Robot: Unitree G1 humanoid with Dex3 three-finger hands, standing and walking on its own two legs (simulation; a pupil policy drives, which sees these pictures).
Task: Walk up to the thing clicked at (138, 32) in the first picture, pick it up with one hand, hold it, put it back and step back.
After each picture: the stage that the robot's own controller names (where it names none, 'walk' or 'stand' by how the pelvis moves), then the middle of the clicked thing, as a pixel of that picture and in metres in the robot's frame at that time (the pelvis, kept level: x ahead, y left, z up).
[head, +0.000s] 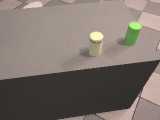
stand; (132, 34) +0.70 -0.23 -0.07
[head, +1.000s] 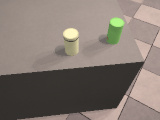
sink last; (114, 31) +0.63 -0.11 -0.04
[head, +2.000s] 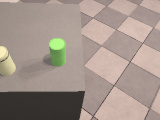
rise first; (57, 52) +0.48 +0.13 -0.04
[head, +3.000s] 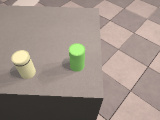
stand; (77, 58) +0.47 +0.06 -0.04
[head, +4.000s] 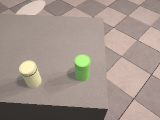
stand; (82, 68) +0.45 +0.04 -0.07
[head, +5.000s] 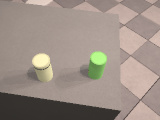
stand; (96, 66) +0.44 -0.02 -0.05
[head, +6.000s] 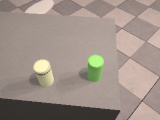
stand; (95, 68) +0.45 -0.02 -0.07
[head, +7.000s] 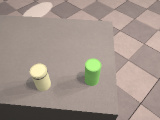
stand; (92, 72) +0.43 -0.01 -0.07
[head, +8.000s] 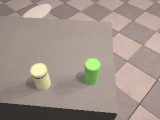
stand; (91, 72) +0.44 -0.01 -0.07
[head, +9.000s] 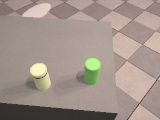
rise first; (91, 71) +0.44 -0.01 -0.07
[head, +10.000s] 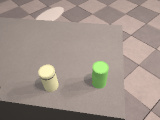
rise first; (99, 75) +0.43 -0.02 -0.07
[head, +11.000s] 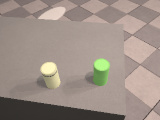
go down; (100, 72) +0.44 -0.02 -0.07
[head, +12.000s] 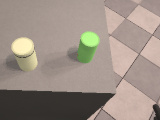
go down; (87, 48) +0.46 -0.04 -0.01
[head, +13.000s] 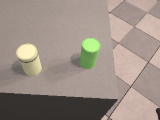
approach; (89, 54) +0.45 -0.03 -0.01
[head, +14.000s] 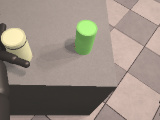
close in; (84, 38) +0.47 -0.02 +0.03
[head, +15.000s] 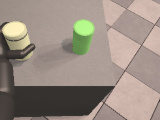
lift; (82, 38) +0.47 -0.02 +0.03
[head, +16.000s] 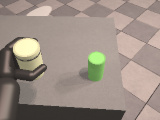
lift; (96, 67) +0.44 -0.03 -0.01
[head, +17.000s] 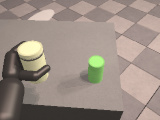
hold; (95, 70) +0.45 -0.03 -0.04
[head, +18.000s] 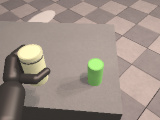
hold; (95, 72) +0.44 -0.03 -0.05
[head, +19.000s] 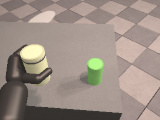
crouch; (94, 72) +0.45 -0.02 -0.05
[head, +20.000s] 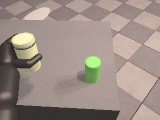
crouch; (92, 70) +0.45 -0.03 -0.06
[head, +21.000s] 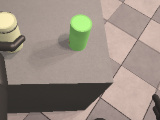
lower; (79, 34) +0.47 -0.02 +0.03
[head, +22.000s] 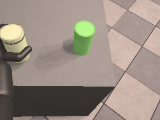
lower; (82, 39) +0.47 -0.02 +0.03
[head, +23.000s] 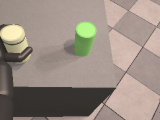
lower; (84, 40) +0.46 -0.03 +0.02
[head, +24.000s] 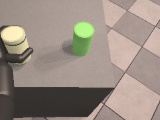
lower; (82, 40) +0.47 -0.02 +0.02
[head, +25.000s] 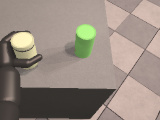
open; (84, 42) +0.47 -0.02 +0.02
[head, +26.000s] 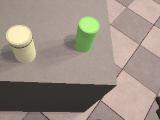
sink last; (85, 35) +0.47 -0.03 +0.03
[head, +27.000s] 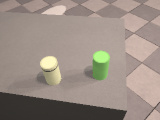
sink last; (100, 66) +0.45 -0.02 -0.01
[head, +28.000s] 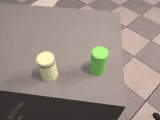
stand; (98, 61) +0.45 -0.02 -0.01
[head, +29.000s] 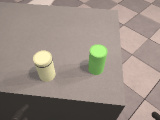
stand; (97, 60) +0.45 -0.02 +0.00
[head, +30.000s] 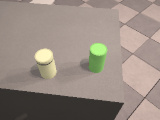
stand; (97, 58) +0.46 -0.02 -0.01
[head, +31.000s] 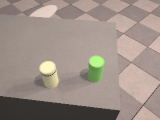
stand; (95, 69) +0.46 -0.02 -0.07
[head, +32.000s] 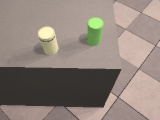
walk; (94, 32) +0.57 -0.01 -0.05
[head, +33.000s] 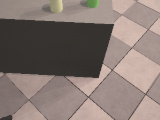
walk; out of the picture +0.84 -0.01 -0.04
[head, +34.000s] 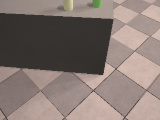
stand; out of the picture +1.05 -0.02 -0.05
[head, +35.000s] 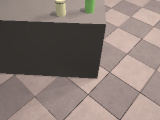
stand; (89, 3) +1.03 +0.00 -0.07
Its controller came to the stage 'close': yes
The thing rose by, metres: 0.00
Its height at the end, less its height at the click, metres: +0.00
